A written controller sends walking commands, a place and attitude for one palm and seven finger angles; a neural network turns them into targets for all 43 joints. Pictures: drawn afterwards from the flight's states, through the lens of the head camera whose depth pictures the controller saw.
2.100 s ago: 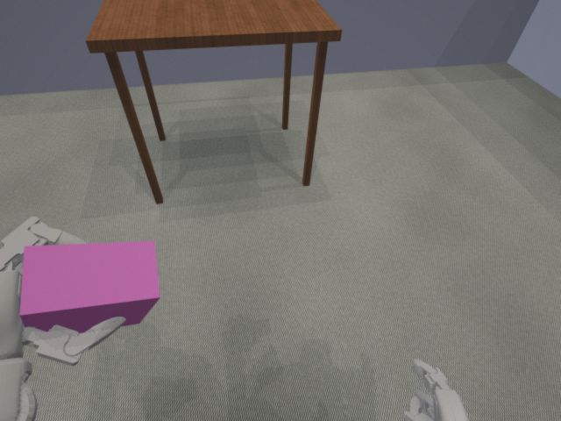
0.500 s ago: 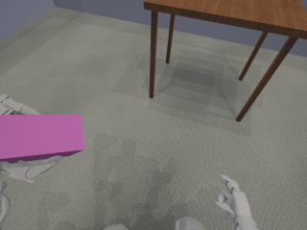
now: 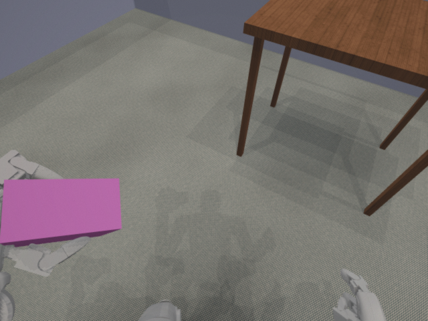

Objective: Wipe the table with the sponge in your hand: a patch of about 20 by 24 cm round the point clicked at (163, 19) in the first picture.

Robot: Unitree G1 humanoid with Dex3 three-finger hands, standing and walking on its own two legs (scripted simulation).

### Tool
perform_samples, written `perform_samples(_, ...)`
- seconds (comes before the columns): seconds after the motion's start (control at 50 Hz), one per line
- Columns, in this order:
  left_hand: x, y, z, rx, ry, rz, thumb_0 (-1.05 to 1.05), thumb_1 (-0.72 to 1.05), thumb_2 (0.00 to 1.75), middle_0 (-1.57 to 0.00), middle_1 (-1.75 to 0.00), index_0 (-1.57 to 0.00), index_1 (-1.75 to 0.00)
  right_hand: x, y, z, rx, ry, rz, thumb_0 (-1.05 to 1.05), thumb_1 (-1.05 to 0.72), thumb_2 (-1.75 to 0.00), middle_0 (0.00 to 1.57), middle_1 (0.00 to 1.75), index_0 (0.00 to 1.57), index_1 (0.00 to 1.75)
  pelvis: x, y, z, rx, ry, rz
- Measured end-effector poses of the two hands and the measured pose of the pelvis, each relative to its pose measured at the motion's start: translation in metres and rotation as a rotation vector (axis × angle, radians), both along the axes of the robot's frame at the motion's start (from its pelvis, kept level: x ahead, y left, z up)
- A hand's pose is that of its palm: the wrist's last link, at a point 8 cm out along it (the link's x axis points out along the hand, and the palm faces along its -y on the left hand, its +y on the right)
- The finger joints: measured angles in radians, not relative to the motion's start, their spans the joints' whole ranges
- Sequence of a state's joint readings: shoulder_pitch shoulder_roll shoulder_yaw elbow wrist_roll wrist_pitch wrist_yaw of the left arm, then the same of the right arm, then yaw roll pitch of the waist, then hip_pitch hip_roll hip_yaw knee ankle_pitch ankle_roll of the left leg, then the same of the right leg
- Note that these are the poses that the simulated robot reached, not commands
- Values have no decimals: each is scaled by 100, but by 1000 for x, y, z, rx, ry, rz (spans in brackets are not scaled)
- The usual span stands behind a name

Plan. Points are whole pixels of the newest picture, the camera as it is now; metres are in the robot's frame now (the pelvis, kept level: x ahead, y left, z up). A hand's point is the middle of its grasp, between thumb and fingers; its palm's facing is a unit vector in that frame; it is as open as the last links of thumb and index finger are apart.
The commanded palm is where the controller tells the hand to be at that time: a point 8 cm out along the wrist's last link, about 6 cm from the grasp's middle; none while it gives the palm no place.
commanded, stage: walk to a spot facing it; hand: left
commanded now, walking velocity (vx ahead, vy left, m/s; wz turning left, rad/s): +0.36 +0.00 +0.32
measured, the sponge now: (78, 212) +0.23 +0.20 +0.16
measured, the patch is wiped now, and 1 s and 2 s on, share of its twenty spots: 0.00 0.00 0.00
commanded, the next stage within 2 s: turn to face it in 1.36 s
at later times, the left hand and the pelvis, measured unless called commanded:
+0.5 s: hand (69, 152) +0.32 +0.24 +0.17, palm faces +0.54 -0.71 -0.45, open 10.3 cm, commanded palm +0.25 +0.27 +0.18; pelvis +0.14 -0.03 -0.02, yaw +8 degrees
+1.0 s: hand (74, 101) +0.41 +0.26 +0.18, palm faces +0.58 -0.69 -0.43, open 10.3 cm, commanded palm +0.35 +0.30 +0.18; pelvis +0.27 -0.01 -0.01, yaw +15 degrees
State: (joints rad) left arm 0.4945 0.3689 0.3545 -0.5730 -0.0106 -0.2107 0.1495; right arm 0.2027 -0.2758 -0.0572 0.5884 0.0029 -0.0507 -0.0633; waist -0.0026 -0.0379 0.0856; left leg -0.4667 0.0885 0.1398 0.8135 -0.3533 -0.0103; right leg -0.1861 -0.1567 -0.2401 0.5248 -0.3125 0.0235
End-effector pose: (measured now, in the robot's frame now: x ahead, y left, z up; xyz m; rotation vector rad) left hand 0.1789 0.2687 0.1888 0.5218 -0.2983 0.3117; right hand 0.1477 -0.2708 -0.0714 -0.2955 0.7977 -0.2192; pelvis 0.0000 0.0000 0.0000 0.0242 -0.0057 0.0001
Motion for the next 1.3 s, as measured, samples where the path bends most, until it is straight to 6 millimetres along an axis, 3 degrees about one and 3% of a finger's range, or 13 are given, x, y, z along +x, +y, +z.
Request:
perform_samples(0.1,23,23,1,16,-126,20,-1,-50,98,-71,-134,-72,-134,46,11,5,-42,-83,1,1,-91,-90,20,30,19,30,31,14,-18,-13,-7,1)
perform_samples(0.18,48,36,-6,0,-112,55,-1,-50,98,-71,-134,-72,-134,74,44,-1,55,-95,27,1,-91,-90,19,30,19,30,47,12,-15,-31,-13,28)
perform_samples(0.28,58,22,4,-15,-73,55,-1,-50,98,-71,-134,-72,-134,95,84,-6,179,-74,109,1,-91,-90,20,30,20,30,72,5,-3,-48,6,52)
perform_samples(0.36,62,9,14,25,-44,81,-1,-50,98,-71,-134,-72,-134,111,97,-18,238,-30,167,1,-91,-90,20,30,20,30,97,-6,1,-49,8,74)
perform_samples(0.44,76,3,9,74,-24,172,-1,-50,98,-71,-134,-72,-134,138,88,-41,259,7,213,1,-90,-90,20,31,20,30,123,-24,-11,-32,0,112)
perform_samples(0.52,95,0,-7,-1,-7,236,-1,-50,98,-71,-134,-72,-134,170,60,-54,198,59,248,1,-90,-90,21,31,20,30,140,-31,-15,-27,-17,152)
perform_samples(0.62,116,-4,-6,-30,27,227,-1,-51,98,-71,-134,-72,-134,210,26,-29,98,54,220,2,-91,-90,20,30,20,30,166,-31,-2,-5,-7,186)
perform_samples(0.7,129,3,5,7,-2,211,-1,-51,98,-71,-134,-72,-134,242,16,-6,20,14,215,1,-91,-90,20,30,20,30,189,-25,0,5,4,206)
perform_samples(0.8,148,29,5,50,-111,226,-1,-51,98,-71,-134,-72,-134,284,29,-3,-26,-71,203,1,-91,-90,20,30,19,30,219,-5,-18,-3,-12,208)
perform_samples(0.88,172,46,-2,35,-104,261,-1,-51,98,-71,-134,-72,-134,304,62,-9,72,-77,220,1,-91,-90,19,30,19,30,235,-6,-17,-14,-17,233)
perform_samples(1.04,190,14,13,46,-37,272,-1,-51,98,-71,-134,-72,-134,328,113,-24,249,-24,346,1,-91,-90,20,30,20,30,278,-20,-5,-33,-2,273)
perform_samples(1.16,203,8,6,66,-12,401,-1,-51,98,-71,-134,-72,-134,366,104,-55,236,68,436,1,-90,-90,20,31,20,30,312,-36,-16,-14,-21,345)
perform_samples(1.3,216,18,-5,-14,68,476,-1,-51,98,-71,-134,-72,-134,422,73,-31,97,81,447,1,-91,-90,20,30,20,30,338,-33,1,14,-7,419)
